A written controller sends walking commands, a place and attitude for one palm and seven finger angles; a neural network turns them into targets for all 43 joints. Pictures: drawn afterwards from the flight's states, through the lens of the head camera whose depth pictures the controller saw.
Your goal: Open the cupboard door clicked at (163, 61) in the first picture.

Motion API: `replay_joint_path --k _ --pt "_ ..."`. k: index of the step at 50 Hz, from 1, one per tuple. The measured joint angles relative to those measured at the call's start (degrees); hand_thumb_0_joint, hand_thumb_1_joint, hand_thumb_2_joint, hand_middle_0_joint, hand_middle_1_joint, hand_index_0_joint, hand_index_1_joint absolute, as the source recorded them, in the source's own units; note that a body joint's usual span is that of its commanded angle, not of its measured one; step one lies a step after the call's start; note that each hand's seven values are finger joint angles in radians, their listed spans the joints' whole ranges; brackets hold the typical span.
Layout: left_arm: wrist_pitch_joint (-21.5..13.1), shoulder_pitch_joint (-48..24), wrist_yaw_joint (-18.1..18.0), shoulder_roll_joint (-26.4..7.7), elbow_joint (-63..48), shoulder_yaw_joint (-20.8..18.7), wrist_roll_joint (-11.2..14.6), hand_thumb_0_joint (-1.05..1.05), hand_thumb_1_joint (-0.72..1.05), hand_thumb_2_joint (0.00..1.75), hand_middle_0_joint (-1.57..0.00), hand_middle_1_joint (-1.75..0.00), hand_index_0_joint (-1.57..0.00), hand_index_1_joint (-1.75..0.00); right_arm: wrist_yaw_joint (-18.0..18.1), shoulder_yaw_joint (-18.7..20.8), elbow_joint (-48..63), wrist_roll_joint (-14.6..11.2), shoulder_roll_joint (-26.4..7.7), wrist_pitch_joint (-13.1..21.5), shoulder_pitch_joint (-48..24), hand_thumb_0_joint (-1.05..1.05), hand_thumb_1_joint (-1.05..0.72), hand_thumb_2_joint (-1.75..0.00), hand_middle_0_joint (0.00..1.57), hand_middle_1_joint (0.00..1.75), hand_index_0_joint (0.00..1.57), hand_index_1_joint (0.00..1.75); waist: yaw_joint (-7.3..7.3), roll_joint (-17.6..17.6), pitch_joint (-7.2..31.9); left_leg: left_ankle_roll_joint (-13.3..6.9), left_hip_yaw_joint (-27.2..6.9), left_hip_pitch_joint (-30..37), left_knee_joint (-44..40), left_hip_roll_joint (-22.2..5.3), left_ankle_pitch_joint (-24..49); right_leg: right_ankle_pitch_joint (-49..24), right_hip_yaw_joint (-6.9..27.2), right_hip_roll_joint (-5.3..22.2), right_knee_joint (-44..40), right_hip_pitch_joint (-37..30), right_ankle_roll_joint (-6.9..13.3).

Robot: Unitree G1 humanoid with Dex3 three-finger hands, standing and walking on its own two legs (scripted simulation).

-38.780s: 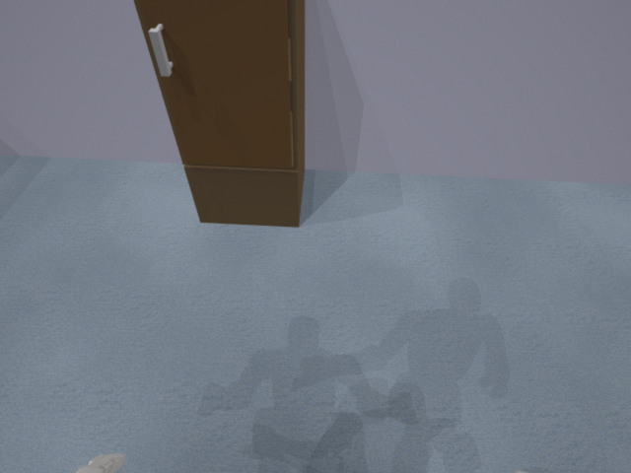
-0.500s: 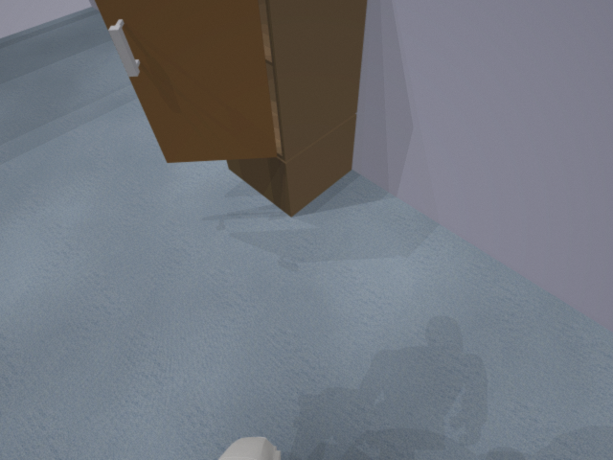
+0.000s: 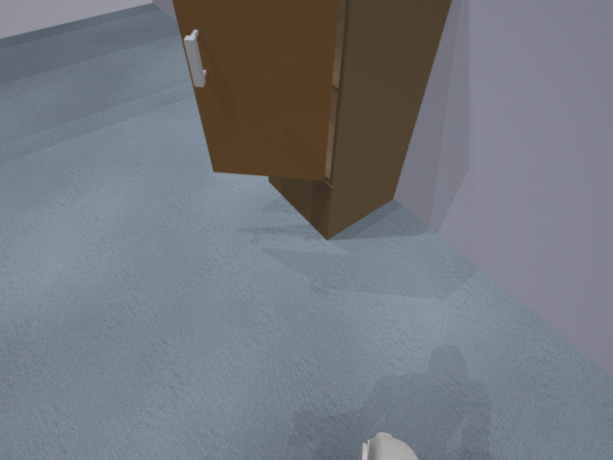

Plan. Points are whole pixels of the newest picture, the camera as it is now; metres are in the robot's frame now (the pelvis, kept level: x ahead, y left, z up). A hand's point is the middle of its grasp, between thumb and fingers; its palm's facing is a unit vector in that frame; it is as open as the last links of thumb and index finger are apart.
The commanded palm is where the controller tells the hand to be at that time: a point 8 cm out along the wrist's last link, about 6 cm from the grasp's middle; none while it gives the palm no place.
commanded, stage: take the last steps up to it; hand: left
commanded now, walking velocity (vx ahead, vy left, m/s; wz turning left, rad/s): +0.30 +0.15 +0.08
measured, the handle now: (197, 58) +1.00 +0.34 -0.01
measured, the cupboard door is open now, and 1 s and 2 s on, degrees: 47 47 47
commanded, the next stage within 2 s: come to a stop and stand still in 0.98 s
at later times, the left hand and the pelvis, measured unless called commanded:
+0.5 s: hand (186, 459) +0.14 +0.19 -0.16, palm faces +0.15 -0.96 -0.22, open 7.2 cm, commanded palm none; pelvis +0.17 +0.00 +0.00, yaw +4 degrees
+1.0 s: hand (174, 280) +0.43 +0.29 -0.16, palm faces +0.05 -0.98 -0.21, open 7.3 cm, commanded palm none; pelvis +0.34 +0.10 +0.00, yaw +1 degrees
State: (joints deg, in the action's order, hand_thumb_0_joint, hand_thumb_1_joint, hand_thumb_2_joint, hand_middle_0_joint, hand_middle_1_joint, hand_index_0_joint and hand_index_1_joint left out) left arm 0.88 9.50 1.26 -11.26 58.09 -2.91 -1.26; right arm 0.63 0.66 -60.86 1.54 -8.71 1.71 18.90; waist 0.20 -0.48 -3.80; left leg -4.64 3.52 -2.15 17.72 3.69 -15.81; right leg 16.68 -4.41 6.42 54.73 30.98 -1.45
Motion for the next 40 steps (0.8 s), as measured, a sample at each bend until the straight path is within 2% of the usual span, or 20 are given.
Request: replay_joint_path --k 4,7,8,9,11,13,15,17,21,24,28,32,33,34,36,37,38,40 --pt "0.0 -3.1 0.1 0.9 -1.1 0.4 0.1 0.00 0.91 0.90 -0.19 -0.30 -0.20 -0.30 0.0 -0.1 -1.9 0.3 0.3 -0.1 2.9 0.00 -0.90 -0.89 0.20 0.29 0.21 0.30 -1.54 0.6 -0.4 0.3 -0.1 2.6 -0.1 0.7 -2.3 -0.5 -0.7 -0.8 -8.7 -1.7 0.6" --pt "-0.7 -4.6 0.2 1.7 -2.2 0.5 0.1 0.00 0.91 0.90 -0.19 -0.30 -0.20 -0.30 0.0 0.0 -3.4 0.4 0.1 -0.3 4.8 0.00 -0.90 -0.89 0.20 0.29 0.21 0.30 -2.27 1.3 -0.6 1.0 -0.1 3.5 2.8 0.7 -6.0 -1.3 -1.8 -2.4 -15.7 -5.7 1.6" --pt "-1.4 -4.8 0.2 1.7 -2.8 0.6 0.0 0.00 0.91 0.90 -0.19 -0.30 -0.20 -0.30 -0.1 0.1 -3.8 0.1 0.2 -0.3 5.8 0.00 -0.90 -0.89 0.20 0.29 0.21 0.30 -2.41 1.3 -0.5 1.3 -0.4 2.7 6.3 0.7 -8.2 -2.4 -2.1 -2.8 -19.1 -8.3 2.2" --pt "-2.4 -5.2 0.1 2.1 -3.2 0.5 -0.1 0.00 0.91 0.90 -0.19 -0.30 -0.20 -0.30 -0.2 0.2 -4.4 -0.2 0.1 -0.5 6.0 0.00 -0.90 -0.89 0.20 0.29 0.21 0.30 -2.29 1.7 -0.9 1.5 -0.6 0.3 12.9 0.2 -10.2 -2.8 -2.6 -3.0 -18.9 -9.0 3.6" --pt "-3.6 -5.2 -0.2 2.8 -3.8 0.6 0.2 0.00 0.91 0.90 -0.19 -0.30 -0.20 -0.30 -0.4 0.7 -5.0 -0.3 -0.3 -1.4 5.2 0.00 -0.90 -0.89 0.20 0.29 0.21 0.30 -2.52 2.6 -2.0 2.2 -2.0 -7.2 32.0 -0.5 -12.3 -0.8 -4.2 -3.0 -17.1 -10.5 4.8" --pt "-3.9 -3.7 -0.9 3.4 -3.5 0.6 0.5 0.00 0.91 0.90 -0.20 -0.30 -0.20 -0.30 -0.6 1.5 -5.0 -0.1 -0.8 -2.4 3.6 0.00 -0.90 -0.89 0.20 0.29 0.21 0.30 -2.48 2.9 -2.0 2.9 -2.4 -14.5 44.3 -2.0 -8.2 -0.2 -5.2 -3.1 -19.1 -13.3 4.6" --pt "-4.1 -1.4 -1.3 3.9 -2.4 0.6 0.5 0.00 0.91 0.90 -0.20 -0.30 -0.20 -0.30 -0.8 1.9 -4.3 0.2 -1.4 -3.0 1.4 0.01 -0.90 -0.89 0.20 0.29 0.20 0.30 -2.37 2.8 -1.4 3.9 -2.6 -20.4 48.0 -4.5 -3.0 -1.1 -5.7 -3.5 -23.0 -16.1 4.0" --pt "-4.9 0.9 -2.5 3.5 -1.6 -0.9 1.1 -0.02 0.94 0.90 -0.20 -0.30 -0.20 -0.30 -1.0 2.3 -3.1 0.3 -1.6 -3.1 -0.6 0.00 -0.91 -0.89 0.20 0.29 0.20 0.30 -1.90 2.3 -0.6 5.0 -3.0 -24.9 46.6 -6.8 0.6 -2.1 -6.0 -3.8 -26.9 -18.5 4.0" --pt "-5.2 5.2 -2.1 1.7 1.3 -0.8 0.5 -0.03 0.96 0.90 -0.20 -0.30 -0.20 -0.30 -1.6 2.8 -0.7 0.4 -2.1 -3.0 -4.3 0.00 -0.91 -0.89 0.20 0.29 0.20 0.30 -0.76 1.6 0.9 6.6 -3.0 -29.9 40.0 -9.6 5.5 -2.9 -6.1 -3.7 -32.7 -22.8 3.4" --pt "-4.9 8.4 -1.6 1.7 3.6 -0.4 0.2 -0.02 0.95 0.90 -0.20 -0.30 -0.20 -0.30 -2.2 2.9 0.9 0.4 -2.5 -2.9 -6.9 0.00 -0.91 -0.89 0.19 0.29 0.20 0.30 0.23 1.2 1.4 7.1 -1.9 -30.2 32.8 -10.2 7.4 -2.3 -6.1 -2.8 -34.8 -25.6 2.2" --pt "-4.3 11.7 -1.2 2.1 5.8 0.1 -0.2 -0.01 0.93 0.90 -0.20 -0.30 -0.20 -0.30 -3.0 2.6 2.5 0.3 -2.9 -2.5 -10.2 0.00 -0.91 -0.89 0.19 0.29 0.20 0.30 2.21 0.7 1.1 6.7 0.1 -27.2 22.9 -9.2 6.7 0.1 -6.2 -1.1 -35.0 -28.4 -0.1" --pt "-3.3 14.9 -1.1 2.4 7.2 0.0 -0.3 0.00 0.92 0.90 -0.20 -0.30 -0.20 -0.30 -3.1 1.9 4.3 0.3 -3.0 -0.9 -12.3 0.00 -0.91 -0.89 0.19 0.29 0.20 0.30 3.68 -0.1 0.8 5.0 2.3 -20.0 12.8 -6.9 4.5 5.7 -5.5 1.1 -29.0 -28.8 -2.5" --pt "-2.8 15.2 -1.0 2.5 7.5 0.0 -0.1 0.00 0.92 0.90 -0.20 -0.30 -0.20 -0.30 -2.8 1.8 4.8 0.5 -2.9 -0.1 -12.8 0.00 -0.91 -0.89 0.19 0.29 0.20 0.30 3.36 -0.1 0.5 3.8 2.5 -19.9 13.0 -6.5 6.5 8.0 -5.1 2.0 -23.4 -26.8 -1.6" --pt "-2.1 14.6 -0.9 2.4 7.7 0.0 0.0 0.00 0.92 0.90 -0.20 -0.30 -0.20 -0.30 -2.3 1.8 5.2 0.6 -2.5 0.6 -13.3 0.00 -0.91 -0.89 0.20 0.29 0.20 0.30 3.19 -0.7 -0.4 2.9 3.0 -20.3 15.5 -6.0 5.6 10.6 -3.1 2.4 -15.2 -23.6 -0.3" --pt "-1.2 12.9 -1.1 2.0 7.6 0.1 0.2 0.00 0.91 0.90 -0.20 -0.30 -0.20 -0.30 -1.4 1.3 5.6 0.6 -1.6 1.1 -13.3 0.00 -0.91 -0.89 0.20 0.29 0.20 0.30 3.20 -1.4 -1.3 1.9 4.1 -19.3 17.1 -5.5 2.8 12.3 0.6 1.3 1.8 -15.9 1.7" --pt "-1.1 11.8 -1.1 1.9 7.3 0.0 0.2 0.00 0.91 0.90 -0.20 -0.30 -0.20 -0.30 -1.0 1.1 5.6 0.6 -1.1 1.2 -12.8 0.00 -0.91 -0.89 0.20 0.29 0.20 0.30 3.11 -1.5 -1.4 1.7 4.6 -18.2 16.3 -5.3 2.2 10.9 1.2 0.8 7.6 -12.4 2.2" --pt "-1.0 10.7 -1.0 1.7 6.9 -0.1 0.1 0.00 0.91 0.90 -0.20 -0.30 -0.20 -0.30 -0.7 0.9 5.4 0.6 -0.7 1.2 -12.1 0.00 -0.91 -0.89 0.20 0.29 0.20 0.30 2.95 -1.6 -1.4 1.9 4.9 -16.8 14.9 -5.0 2.2 9.2 1.3 0.4 11.3 -9.4 2.5" --pt "-1.0 8.3 -0.9 1.6 5.5 -0.3 0.0 0.01 0.91 0.90 -0.19 -0.30 -0.20 -0.30 0.3 1.3 4.9 0.1 0.0 1.6 -10.4 -0.01 -0.92 -0.89 0.20 0.29 0.21 0.30 2.57 -1.6 -1.1 1.6 5.7 -13.9 11.2 -4.2 2.8 6.2 1.1 0.0 13.6 -4.7 2.6"
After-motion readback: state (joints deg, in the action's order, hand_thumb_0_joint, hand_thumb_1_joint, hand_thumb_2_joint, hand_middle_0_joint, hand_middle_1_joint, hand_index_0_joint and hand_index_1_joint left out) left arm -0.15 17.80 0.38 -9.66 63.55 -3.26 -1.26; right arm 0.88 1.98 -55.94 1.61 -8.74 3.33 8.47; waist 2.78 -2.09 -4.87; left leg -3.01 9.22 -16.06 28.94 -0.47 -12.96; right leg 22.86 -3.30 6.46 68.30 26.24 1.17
